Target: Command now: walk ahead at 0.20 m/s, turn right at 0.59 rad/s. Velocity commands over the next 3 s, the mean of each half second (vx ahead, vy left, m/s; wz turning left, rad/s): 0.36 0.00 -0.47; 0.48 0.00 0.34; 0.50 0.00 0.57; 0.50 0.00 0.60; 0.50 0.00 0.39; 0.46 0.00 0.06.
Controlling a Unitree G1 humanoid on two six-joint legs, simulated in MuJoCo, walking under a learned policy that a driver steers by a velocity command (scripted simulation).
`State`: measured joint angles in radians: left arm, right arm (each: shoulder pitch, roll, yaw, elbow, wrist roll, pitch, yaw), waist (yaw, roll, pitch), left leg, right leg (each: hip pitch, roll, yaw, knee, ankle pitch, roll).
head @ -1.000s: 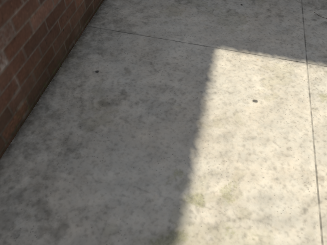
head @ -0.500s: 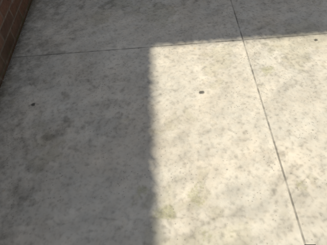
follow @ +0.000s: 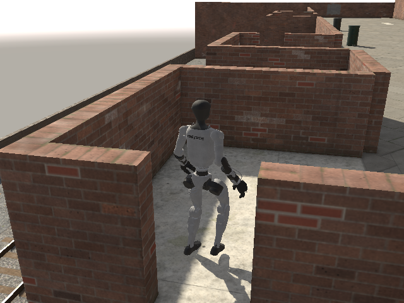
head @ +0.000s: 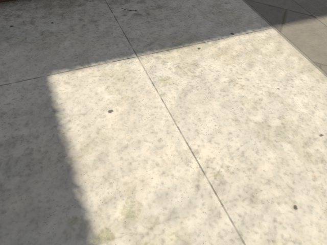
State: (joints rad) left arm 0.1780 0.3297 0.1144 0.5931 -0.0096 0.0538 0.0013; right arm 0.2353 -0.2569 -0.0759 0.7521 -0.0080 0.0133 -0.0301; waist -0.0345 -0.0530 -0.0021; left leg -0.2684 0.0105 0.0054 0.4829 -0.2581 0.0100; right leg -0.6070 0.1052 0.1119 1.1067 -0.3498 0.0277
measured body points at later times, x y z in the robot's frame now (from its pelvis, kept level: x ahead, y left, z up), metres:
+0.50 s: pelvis +0.09 -0.10 +0.00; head +0.10 -0.12 +0.45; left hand +0.25 +0.13 -0.09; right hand +0.14 -0.39 -0.12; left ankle +0.14 +0.05 -0.65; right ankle +0.02 -0.16 -0.74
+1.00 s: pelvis +0.36 -0.13 +0.00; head +0.40 -0.13 +0.45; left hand +0.52 +0.13 -0.09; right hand +0.48 -0.41 -0.11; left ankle +0.41 -0.07 -0.74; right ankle +0.33 -0.30 -0.65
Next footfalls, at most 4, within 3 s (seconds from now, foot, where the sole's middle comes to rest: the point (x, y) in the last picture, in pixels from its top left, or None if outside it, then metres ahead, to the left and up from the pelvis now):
0.34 right None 0.06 -0.18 -0.78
0.82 left None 0.45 -0.07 -0.78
1.28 right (218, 195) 0.71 -0.28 -0.78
1.80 left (140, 163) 0.87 0.07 -0.78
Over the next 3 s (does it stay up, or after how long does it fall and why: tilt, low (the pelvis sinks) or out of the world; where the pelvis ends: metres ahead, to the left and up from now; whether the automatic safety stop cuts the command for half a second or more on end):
stays up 1.23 0.35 0.01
